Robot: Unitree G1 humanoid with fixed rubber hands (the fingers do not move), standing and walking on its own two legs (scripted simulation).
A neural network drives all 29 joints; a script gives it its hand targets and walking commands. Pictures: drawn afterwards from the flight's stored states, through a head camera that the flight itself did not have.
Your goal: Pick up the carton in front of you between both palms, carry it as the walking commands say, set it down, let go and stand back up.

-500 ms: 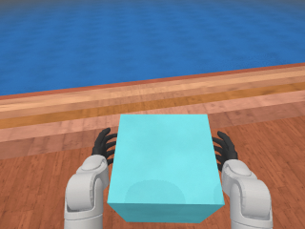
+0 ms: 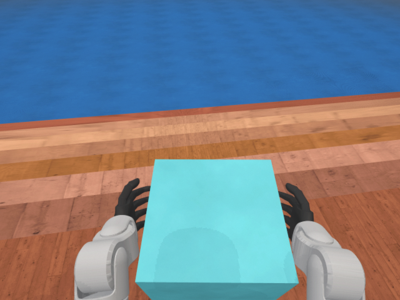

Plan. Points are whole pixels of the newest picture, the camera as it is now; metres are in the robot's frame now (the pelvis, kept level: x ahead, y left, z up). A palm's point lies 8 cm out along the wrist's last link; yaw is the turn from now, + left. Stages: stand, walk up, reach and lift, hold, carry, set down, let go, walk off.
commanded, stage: carry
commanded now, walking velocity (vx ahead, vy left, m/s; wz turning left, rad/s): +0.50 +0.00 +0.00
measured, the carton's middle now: (211, 239) +0.24 +0.01 +0.02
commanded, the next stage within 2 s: none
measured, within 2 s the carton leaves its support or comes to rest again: neither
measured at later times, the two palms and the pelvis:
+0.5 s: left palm (163, 93) +0.61 +0.14 +0.10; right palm (270, 97) +0.63 -0.16 +0.08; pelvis +0.31 -0.02 -0.01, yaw +3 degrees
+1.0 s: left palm (179, 47) +0.95 +0.13 +0.08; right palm (259, 51) +0.93 -0.17 +0.08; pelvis +0.62 +0.00 +0.00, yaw +2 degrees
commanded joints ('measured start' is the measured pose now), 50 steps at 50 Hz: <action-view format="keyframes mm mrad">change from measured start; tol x32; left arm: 1 -374 -791 -688 -128 -257 -19 -144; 30 -1109 -801 -524 279 -263 -203 -62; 50 -906 -697 -425 252 -90 -168 -28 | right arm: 1 -373 800 612 -163 249 -21 114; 50 -1075 794 570 153 310 -156 66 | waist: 1 -20 141 -273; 20 9 169 -103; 24 70 -297 -348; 41 22 -129 -341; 45 -90 415 -457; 50 -83 48 -310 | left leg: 1 637 351 -599 -344 52 94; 18 476 200 -150 -314 204 47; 21 407 111 -35 88 484 -25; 23 -75 -87 -117 651 -224 -90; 26 -269 -29 -282 895 -279 -29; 35 -326 11 -217 485 -105 -51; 43 332 -112 -75 -56 226 15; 45 778 234 -711 -66 613 204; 50 574 221 -626 -58 269 188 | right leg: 1 -524 10 66 377 69 -46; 17 -459 52 -94 -312 435 -79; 21 -24 180 -194 -414 323 -103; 24 422 -265 687 -664 127 -289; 42 189 -32 -82 -204 1103 -153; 45 -491 243 -4 447 -39 -62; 50 -644 98 135 214 -18 -83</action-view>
